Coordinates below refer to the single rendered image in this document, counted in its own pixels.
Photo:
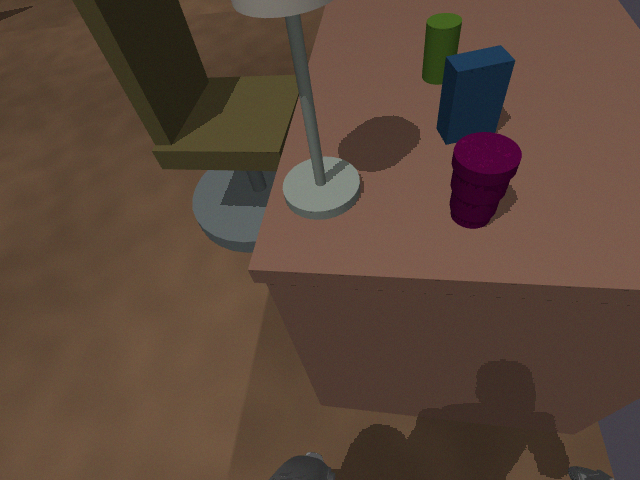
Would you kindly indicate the desk lamp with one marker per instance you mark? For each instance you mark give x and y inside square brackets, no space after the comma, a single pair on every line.
[321,187]

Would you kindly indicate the desk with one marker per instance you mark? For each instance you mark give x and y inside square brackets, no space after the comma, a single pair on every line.
[531,321]

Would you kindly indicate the office chair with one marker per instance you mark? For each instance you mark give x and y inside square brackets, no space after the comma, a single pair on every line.
[233,127]

